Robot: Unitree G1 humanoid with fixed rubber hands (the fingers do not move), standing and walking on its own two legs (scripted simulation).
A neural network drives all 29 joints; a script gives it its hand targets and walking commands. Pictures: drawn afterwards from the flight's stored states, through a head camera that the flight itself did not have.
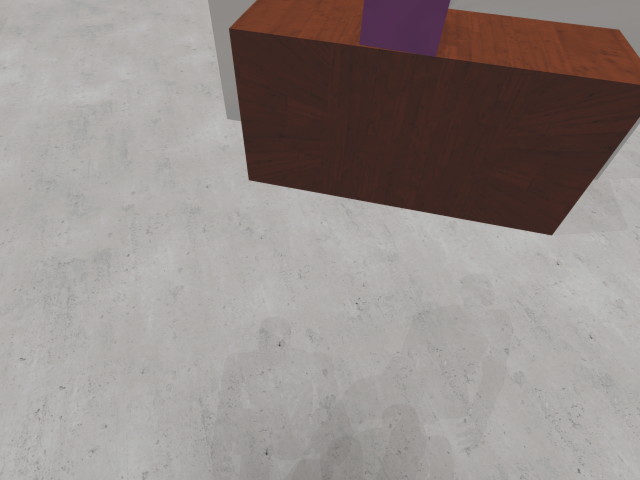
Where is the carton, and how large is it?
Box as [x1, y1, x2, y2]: [359, 0, 449, 56]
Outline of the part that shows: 364,0 359,44 435,56 449,0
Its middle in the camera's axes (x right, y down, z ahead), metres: +0.29 -0.82 +1.29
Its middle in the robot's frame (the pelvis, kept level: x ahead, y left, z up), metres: +1.51 -0.32 +0.03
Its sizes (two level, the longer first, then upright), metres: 0.260 0.259 0.228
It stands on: a pedestal, 0.69 m high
